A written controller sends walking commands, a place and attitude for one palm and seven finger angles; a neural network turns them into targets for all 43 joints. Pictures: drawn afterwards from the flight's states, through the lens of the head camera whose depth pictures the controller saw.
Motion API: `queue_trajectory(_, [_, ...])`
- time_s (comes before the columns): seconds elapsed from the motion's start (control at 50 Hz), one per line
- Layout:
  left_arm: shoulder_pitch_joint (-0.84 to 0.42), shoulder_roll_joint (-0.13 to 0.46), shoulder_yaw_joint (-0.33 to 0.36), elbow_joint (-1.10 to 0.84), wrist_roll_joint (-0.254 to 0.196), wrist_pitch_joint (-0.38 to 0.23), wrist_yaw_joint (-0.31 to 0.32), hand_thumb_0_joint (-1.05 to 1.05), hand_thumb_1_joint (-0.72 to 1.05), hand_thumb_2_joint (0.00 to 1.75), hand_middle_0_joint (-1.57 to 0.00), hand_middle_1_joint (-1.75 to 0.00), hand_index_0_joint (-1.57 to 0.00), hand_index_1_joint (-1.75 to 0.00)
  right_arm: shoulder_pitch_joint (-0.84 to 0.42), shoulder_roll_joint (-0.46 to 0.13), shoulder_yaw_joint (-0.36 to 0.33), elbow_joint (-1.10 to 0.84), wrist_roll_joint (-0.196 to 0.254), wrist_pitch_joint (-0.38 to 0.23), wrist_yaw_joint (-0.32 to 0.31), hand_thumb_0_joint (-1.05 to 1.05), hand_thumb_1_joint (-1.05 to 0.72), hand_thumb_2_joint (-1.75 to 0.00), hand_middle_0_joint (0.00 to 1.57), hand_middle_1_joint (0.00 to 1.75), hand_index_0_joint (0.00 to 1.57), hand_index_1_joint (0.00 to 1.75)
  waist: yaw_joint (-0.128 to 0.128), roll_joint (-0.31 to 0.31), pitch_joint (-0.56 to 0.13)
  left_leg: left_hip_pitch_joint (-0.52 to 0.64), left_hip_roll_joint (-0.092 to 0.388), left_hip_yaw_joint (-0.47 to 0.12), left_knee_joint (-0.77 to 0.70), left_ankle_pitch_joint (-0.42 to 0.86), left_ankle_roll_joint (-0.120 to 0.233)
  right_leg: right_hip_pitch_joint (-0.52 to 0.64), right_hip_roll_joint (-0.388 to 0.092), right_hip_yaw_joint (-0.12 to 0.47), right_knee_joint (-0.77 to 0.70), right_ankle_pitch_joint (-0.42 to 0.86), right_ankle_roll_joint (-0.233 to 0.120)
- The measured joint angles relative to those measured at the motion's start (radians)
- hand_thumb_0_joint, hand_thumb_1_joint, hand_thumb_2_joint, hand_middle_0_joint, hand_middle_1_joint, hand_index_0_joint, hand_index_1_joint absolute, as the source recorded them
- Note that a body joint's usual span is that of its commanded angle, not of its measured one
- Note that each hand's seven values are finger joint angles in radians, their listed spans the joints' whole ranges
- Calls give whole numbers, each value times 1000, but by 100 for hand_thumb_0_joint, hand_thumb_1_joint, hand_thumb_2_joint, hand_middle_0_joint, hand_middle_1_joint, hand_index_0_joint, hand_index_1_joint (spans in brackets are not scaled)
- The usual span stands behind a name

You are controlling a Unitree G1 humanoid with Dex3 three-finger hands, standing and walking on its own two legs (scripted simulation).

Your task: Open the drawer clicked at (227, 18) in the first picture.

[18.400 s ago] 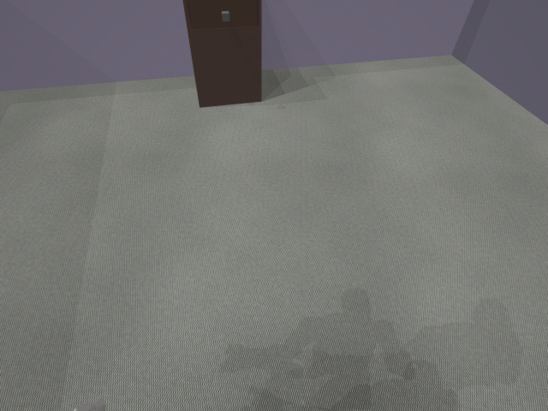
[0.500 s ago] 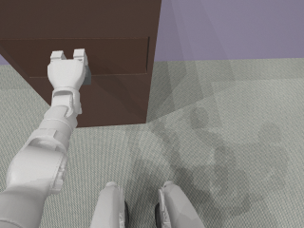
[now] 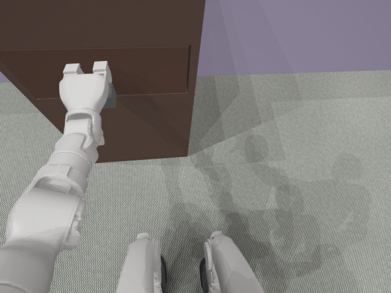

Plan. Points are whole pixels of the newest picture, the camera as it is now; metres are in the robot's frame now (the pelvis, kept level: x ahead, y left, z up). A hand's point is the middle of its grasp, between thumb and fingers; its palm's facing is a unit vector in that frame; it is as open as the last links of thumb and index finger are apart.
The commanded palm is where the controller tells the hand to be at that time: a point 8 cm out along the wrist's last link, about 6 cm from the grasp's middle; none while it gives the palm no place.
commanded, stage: lift the fingers back up to retry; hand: left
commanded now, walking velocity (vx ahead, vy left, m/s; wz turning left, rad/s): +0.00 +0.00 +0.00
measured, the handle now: (105, 88) +0.57 +0.17 -0.03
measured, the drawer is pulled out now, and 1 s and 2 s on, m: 0.00 0.00 0.00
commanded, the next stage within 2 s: re-aim the fingers above the handle in 0.62 s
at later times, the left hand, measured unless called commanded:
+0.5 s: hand (84, 88) +0.52 +0.19 +0.04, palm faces -0.07 -0.05 -1.00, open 13.8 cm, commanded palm +0.50 +0.17 +0.09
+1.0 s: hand (86, 88) +0.52 +0.18 +0.04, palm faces -0.05 -0.02 -1.00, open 13.8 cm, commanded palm +0.50 +0.17 +0.09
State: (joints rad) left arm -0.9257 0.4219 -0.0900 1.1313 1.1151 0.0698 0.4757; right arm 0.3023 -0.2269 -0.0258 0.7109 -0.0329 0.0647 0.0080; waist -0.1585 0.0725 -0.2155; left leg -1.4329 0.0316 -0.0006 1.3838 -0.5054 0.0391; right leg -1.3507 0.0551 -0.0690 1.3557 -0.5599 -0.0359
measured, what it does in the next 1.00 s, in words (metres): rises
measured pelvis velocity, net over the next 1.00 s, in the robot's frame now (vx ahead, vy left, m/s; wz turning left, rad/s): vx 0.04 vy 0.00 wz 0.01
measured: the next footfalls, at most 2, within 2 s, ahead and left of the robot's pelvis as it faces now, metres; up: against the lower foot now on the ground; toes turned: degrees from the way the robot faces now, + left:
none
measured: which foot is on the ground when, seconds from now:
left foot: down 0.00-1.00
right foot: down 0.00-1.00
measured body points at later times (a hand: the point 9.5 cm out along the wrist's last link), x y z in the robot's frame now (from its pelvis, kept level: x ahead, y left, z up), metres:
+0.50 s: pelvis +0.04 +0.00 +0.07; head +0.17 +0.01 +0.50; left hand +0.52 +0.19 +0.09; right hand +0.06 -0.27 -0.06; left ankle +0.06 +0.10 -0.59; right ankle +0.03 -0.10 -0.59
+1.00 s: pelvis +0.04 +0.00 +0.06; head +0.17 +0.01 +0.50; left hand +0.51 +0.18 +0.09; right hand +0.06 -0.25 -0.07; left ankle +0.06 +0.10 -0.59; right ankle +0.03 -0.10 -0.59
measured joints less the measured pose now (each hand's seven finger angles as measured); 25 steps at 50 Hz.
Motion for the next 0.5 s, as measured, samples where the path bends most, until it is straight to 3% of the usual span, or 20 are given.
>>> queue_trajectory(0.1, [42, -9, 14, -16, -3, -21, -10, 0, -49, 30, -32, -120, -28, -121, 3, 6, -3, 7, 2, 4, -4, 0, -90, -90, 20, 30, 21, 30, 1, 2, 10, 59, 2, 5, -53, 9, -1, 56, 4, 8, -55, 13, 1])
queue_trajectory(0.2, [75, -16, 32, -33, 2, -52, 27, 0, -49, 30, -32, -120, -29, -118, 15, 9, -8, 15, 0, 2, -7, 0, -90, -90, 20, 30, 21, 30, 3, 0, 10, 121, 2, 7, -109, 15, -3, 117, 6, 13, -114, 23, 1])
queue_trajectory(0.3, [69, -23, 30, -6, -1, -18, 57, 0, -49, 30, -32, -120, -31, -119, 18, 5, -11, 23, 0, 12, 0, 0, -90, -90, 20, 30, 21, 30, 4, -4, 12, 190, 1, 7, -166, 22, -5, 187, 7, 15, -174, 32, 0])
queue_trajectory(0.4, [85, -34, 11, -6, -26, 12, 18, 0, -49, 30, -32, -120, -31, -119, 22, 0, -17, 17, 5, 27, 1, 0, -90, -90, 20, 30, 21, 30, 10, -8, 19, 273, -1, 10, -234, 33, -6, 270, 7, 22, -244, 47, 1])
queue_trajectory(0.5, [128, -53, -3, -33, -30, -26, -15, 0, -49, 30, -32, -120, -32, -120, 29, -4, -23, 8, 9, 35, -8, 0, -90, -90, 20, 30, 21, 30, 20, -13, 17, 348, -4, 14, -293, 42, -5, 345, 6, 28, -306, 60, 3])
